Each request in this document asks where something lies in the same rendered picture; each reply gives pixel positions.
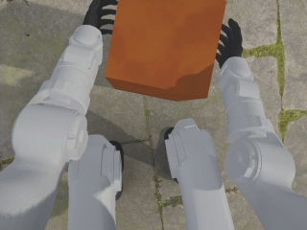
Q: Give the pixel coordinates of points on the robot left forearm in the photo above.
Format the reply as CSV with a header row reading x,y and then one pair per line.
x,y
75,73

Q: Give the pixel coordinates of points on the robot right foot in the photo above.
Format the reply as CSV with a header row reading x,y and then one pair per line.
x,y
166,137

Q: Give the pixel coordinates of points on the left robot thigh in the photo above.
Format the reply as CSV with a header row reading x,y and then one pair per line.
x,y
92,195

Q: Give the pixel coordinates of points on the left robot upper arm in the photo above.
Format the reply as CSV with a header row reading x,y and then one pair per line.
x,y
45,139

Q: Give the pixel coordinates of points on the left robot hand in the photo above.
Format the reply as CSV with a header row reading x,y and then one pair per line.
x,y
95,12

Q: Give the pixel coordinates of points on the carton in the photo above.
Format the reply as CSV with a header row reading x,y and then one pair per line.
x,y
165,48

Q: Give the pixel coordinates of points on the robot right forearm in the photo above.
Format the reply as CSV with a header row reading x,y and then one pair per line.
x,y
243,107

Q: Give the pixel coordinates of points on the right robot upper arm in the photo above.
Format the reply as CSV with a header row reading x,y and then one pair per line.
x,y
264,174

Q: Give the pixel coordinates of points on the right robot hand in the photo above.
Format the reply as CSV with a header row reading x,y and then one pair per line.
x,y
232,43

